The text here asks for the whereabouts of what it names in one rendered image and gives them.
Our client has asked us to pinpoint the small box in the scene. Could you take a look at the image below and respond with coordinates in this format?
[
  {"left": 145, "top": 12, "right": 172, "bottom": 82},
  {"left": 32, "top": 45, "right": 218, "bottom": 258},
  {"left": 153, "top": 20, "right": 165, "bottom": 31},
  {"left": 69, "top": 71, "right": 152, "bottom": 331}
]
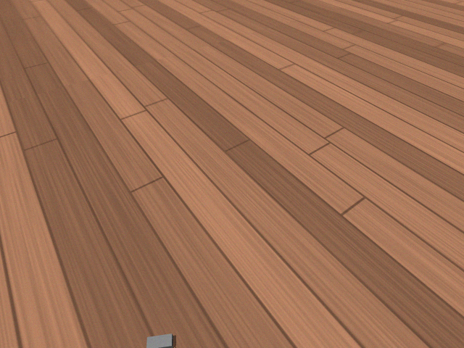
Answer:
[{"left": 146, "top": 333, "right": 173, "bottom": 348}]

